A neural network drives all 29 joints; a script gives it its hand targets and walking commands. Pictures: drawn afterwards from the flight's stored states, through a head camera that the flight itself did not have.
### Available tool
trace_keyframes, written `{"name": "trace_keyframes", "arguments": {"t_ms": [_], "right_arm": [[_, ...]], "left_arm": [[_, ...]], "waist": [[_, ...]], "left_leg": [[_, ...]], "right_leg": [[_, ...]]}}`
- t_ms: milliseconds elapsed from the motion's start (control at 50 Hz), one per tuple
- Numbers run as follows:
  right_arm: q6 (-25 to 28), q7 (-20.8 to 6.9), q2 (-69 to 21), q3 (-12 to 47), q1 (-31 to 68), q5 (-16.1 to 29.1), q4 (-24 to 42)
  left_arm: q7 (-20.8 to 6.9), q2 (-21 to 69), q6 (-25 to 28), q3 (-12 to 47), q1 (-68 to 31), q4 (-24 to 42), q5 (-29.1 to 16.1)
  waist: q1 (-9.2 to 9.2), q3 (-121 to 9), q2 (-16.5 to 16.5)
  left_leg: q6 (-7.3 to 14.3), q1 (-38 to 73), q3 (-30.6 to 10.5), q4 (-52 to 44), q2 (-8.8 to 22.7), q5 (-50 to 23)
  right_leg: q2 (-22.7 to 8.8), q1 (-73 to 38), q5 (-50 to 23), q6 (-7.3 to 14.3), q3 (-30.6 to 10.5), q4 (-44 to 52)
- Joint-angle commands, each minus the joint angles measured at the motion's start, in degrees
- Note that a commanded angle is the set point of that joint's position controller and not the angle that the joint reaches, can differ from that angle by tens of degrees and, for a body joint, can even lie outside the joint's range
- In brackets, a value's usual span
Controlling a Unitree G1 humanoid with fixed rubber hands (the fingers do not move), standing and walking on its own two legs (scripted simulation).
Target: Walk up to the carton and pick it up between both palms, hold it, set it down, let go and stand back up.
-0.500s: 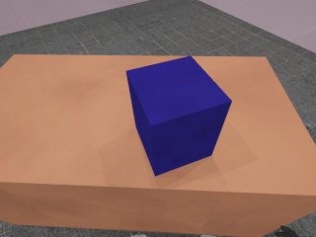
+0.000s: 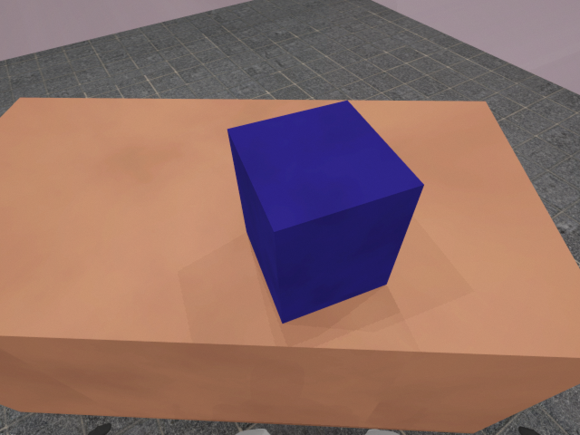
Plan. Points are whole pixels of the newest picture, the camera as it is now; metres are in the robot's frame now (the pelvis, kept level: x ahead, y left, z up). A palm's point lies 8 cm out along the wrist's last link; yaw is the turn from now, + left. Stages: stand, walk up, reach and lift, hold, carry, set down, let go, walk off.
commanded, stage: reach and lift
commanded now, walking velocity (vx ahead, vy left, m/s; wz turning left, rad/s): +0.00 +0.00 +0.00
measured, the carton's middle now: (314, 214) +0.45 -0.01 +0.03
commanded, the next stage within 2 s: none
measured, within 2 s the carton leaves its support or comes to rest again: neither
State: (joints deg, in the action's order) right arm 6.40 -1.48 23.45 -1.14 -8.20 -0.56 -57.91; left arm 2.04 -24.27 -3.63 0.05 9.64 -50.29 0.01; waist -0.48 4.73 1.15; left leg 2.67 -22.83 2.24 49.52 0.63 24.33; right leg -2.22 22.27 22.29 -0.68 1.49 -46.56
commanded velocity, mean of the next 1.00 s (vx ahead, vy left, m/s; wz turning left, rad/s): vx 0.00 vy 0.00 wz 0.00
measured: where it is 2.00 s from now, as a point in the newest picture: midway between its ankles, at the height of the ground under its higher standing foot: outside the picture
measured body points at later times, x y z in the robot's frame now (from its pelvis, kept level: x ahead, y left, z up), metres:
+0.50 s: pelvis -0.01 -0.03 +0.00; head +0.01 -0.03 +0.45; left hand +0.14 +0.24 -0.09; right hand +0.13 -0.33 -0.09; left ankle +0.03 +0.09 -0.70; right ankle +0.03 -0.15 -0.70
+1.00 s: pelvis -0.03 -0.04 +0.00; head -0.06 -0.05 +0.45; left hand +0.17 +0.19 -0.04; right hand +0.17 -0.31 -0.05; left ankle +0.03 +0.09 -0.70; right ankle +0.03 -0.15 -0.70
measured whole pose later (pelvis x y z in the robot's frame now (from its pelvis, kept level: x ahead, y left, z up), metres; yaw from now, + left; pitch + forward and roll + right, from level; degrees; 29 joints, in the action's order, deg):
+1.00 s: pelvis -0.03 -0.04 +0.00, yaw +0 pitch -6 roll +0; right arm 11.3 -12.3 20.7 -2.7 -5.2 3.4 -40.8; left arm 11.9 -10.2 -11.4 0.0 9.1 -20.8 0.0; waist -0.5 2.3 1.2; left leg -0.1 -22.0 0.9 48.4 2.6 21.0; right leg -0.3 22.5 19.7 1.1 2.8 -47.7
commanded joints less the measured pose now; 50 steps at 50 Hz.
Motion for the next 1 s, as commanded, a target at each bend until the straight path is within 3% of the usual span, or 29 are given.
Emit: {"name": "trace_keyframes", "arguments": {"t_ms": [0, 40, 100, 120, 200, 240, 320, 340, 360, 380, 400, 440, 560, 720, 760, 780, 800, 820, 860, 880, 920, 940, 980], "right_arm": [[8.71, -3.37, 9.95, -13.61, 17.59, -7.10, -0.75], [8.71, -3.22, 11.43, -13.21, 16.17, -6.06, 0.68], [7.90, -2.68, 11.32, -11.71, 10.21, -3.34, 1.81], [7.60, -2.75, 9.85, -10.63, 9.32, -2.44, 2.34], [6.68, -3.91, 10.22, -7.91, 7.62, 0.39, 3.56], [6.53, -4.23, 9.91, -7.06, 7.29, 0.82, 5.25], [8.92, -4.80, 7.75, -6.65, 4.78, 2.10, 9.62], [9.82, -5.00, 7.21, -6.55, 4.27, 2.39, 11.62], [10.57, -5.01, 6.99, -7.15, 4.45, 2.65, 13.70], [10.85, -5.07, 7.16, -7.43, 3.68, 2.46, 13.10], [11.44, -4.94, 5.78, -7.12, 3.48, 2.26, 15.05], [11.92, -5.27, 4.95, -7.62, 3.05, 2.25, 16.66], [10.84, -6.60, 4.59, -8.60, 3.41, 2.60, 22.68], [6.70, -8.30, 7.29, -8.08, 6.25, 6.09, 27.09], [5.99, -9.24, 9.09, -7.90, 7.17, 7.35, 27.43], [5.65, -9.70, 8.90, -7.93, 7.73, 7.48, 27.16], [5.40, -10.40, 9.81, -8.17, 8.70, 8.21, 26.19], [5.37, -10.83, 10.07, -7.11, 8.64, 9.02, 27.25], [6.24, -11.57, 12.66, -7.65, 9.18, 9.81, 26.89], [6.38, -11.85, 12.76, -7.46, 9.32, 10.55, 26.74], [6.90, -12.14, 12.62, -6.10, 9.76, 12.02, 25.65], [7.25, -12.25, 11.89, -5.89, 10.53, 12.11, 26.85], [7.22, -12.76, 11.06, -5.27, 11.36, 12.76, 28.27]], "left_arm": [[1.50, -5.40, -16.31, -5.47, -22.01, 24.45, 2.87], [1.05, -3.35, -18.50, -4.44, -18.70, 26.28, 2.98], [0.33, -4.30, -20.32, -6.99, -11.07, 28.64, 5.39], [0.29, -4.08, -20.57, -7.90, -8.96, 27.71, 6.08], [0.55, -3.18, -21.12, -11.02, -3.54, 26.37, 7.41], [0.88, -2.63, -20.23, -11.51, -2.93, 27.96, 7.08], [2.73, 0.03, -15.63, -10.71, -1.99, 34.56, 6.07], [3.30, 0.18, -14.00, -10.93, -2.23, 37.12, 5.53], [3.71, 0.03, -12.59, -10.51, -2.34, 37.53, 4.46], [3.93, 0.75, -11.83, -9.86, -2.04, 37.08, 4.19], [4.07, 0.28, -10.66, -10.03, -2.49, 37.15, 3.61], [5.02, 1.01, -8.76, -8.39, -3.65, 38.95, 2.34], [6.86, 2.99, -6.03, -5.38, -5.34, 39.36, -0.62], [7.83, 6.76, -7.64, -2.97, -7.80, 41.01, -2.36], [8.34, 8.15, -8.05, -1.76, -8.10, 42.57, -2.31], [8.91, 8.65, -7.92, -1.78, -8.82, 42.51, -2.08], [9.25, 10.04, -7.88, -0.67, -8.68, 42.97, -2.21], [9.54, 10.88, -7.38, -1.23, -9.16, 41.75, -1.17], [10.32, 12.23, -6.06, -1.56, -7.41, 42.09, 0.10], [10.58, 13.49, -5.33, -0.71, -8.04, 43.36, 0.02], [10.93, 13.73, -4.18, -1.60, -7.16, 43.40, 0.64], [10.86, 13.89, -3.87, -1.60, -7.47, 43.09, 0.36], [11.67, 14.18, -3.24, -1.14, -9.00, 45.89, -0.64]], "waist": [[-2.88, -4.99, 1.15], [-3.11, -6.27, 3.64], [-2.39, -10.92, 2.27], [-0.86, -11.60, 1.18], [1.88, -12.57, 1.22], [2.27, -13.70, -1.01], [2.10, -16.22, -0.35], [2.50, -17.83, -0.06], [2.18, -17.70, -2.07], [1.69, -15.72, -1.92], [2.13, -14.73, -3.85], [1.69, -13.65, -2.80], [1.25, -9.21, -4.65], [1.36, -6.79, -8.54], [1.82, -5.52, -6.92], [2.62, -5.24, -5.13], [2.27, -5.89, -3.40], [2.45, -5.49, -2.56], [2.99, -6.78, 0.14], [2.05, -8.23, 0.68], [2.73, -8.23, -0.44], [3.28, -8.35, -2.64], [3.39, -10.00, -3.81]], "left_leg": [[-3.51, -5.91, -3.76, -8.95, 5.70, 4.97], [-2.50, -5.19, -2.85, -11.40, 6.72, 1.46], [-2.94, 4.09, -2.48, -11.80, 4.41, -10.45], [-3.61, 7.29, -2.48, -11.86, 3.22, -14.67], [-3.82, 8.36, -2.47, -15.47, 1.84, -21.72], [-3.68, 8.63, -2.32, -15.92, 1.14, -24.34], [-4.40, 11.21, -2.70, -16.51, 0.37, -29.60], [-4.26, 11.89, -2.14, -16.68, 0.07, -29.43], [-3.97, 11.33, -2.38, -16.67, 0.00, -26.90], [-4.04, 11.08, -2.37, -17.61, 0.08, -25.45], [-3.42, 9.99, -1.67, -17.88, -0.60, -22.46], [-3.24, 9.03, -1.48, -20.12, -0.24, -15.25], [-1.51, 4.54, -1.58, -24.26, -0.10, -0.20], [0.17, 12.37, -3.62, -22.47, -0.77, 5.17], [-0.03, 13.25, -4.21, -23.35, -0.35, 6.83], [0.09, 10.21, -3.93, -26.09, 0.34, 8.77], [-0.10, 7.96, -4.97, -27.60, 1.28, 11.81], [1.09, 1.31, -5.41, -29.25, 2.52, 15.70], [1.85, -7.51, -5.84, -32.50, 4.57, 16.90], [1.72, -8.74, -6.29, -32.05, 4.89, 17.75], [1.44, -8.69, -4.99, -30.62, 4.10, 14.51], [1.24, -6.60, -4.09, -29.30, 3.18, 12.09], [0.14, -1.66, -3.60, -27.53, 2.15, 10.80]], "right_leg": [[1.35, 4.19, 0.18, 4.12, 4.67, 0.40], [3.21, -1.56, -5.51, 3.11, 5.77, 0.56], [3.80, -6.76, -12.29, 3.02, 5.90, 5.17], [3.34, -6.88, -13.28, 3.34, 5.39, 7.45], [4.07, -11.93, -18.67, 3.51, 5.31, 11.00], [4.20, -12.40, -20.41, 3.54, 4.84, 12.02], [4.39, -11.86, -22.13, 3.38, 4.11, 13.39], [4.17, -12.25, -23.05, 3.32, 3.63, 13.90], [4.08, -11.24, -21.93, 3.22, 3.17, 14.25], [4.03, -10.65, -21.20, 2.94, 3.42, 14.19], [3.51, -10.42, -19.64, 2.58, 2.67, 15.36], [3.21, -9.02, -14.56, 2.44, 2.28, 15.47], [2.26, -5.92, -0.17, 2.35, -0.12, 17.17], [-0.13, 4.84, 12.66, 4.08, -1.64, 21.38], [0.37, 6.12, 12.85, 4.14, -1.01, 21.27], [1.31, 2.53, 10.58, 3.75, -0.41, 20.59], [2.41, 0.09, 8.75, 3.39, 0.10, 19.11], [3.72, -5.90, 6.08, 2.56, 0.17, 16.67], [6.50, -16.45, -1.50, 1.07, 1.78, 11.73], [6.42, -17.97, -2.28, 1.03, 1.10, 11.42], [5.98, -17.44, -2.29, 1.21, 0.24, 12.03], [5.10, -14.84, 0.32, 1.50, -0.91, 13.92], [3.61, -9.63, 5.16, 2.08, -2.87, 16.39]]}}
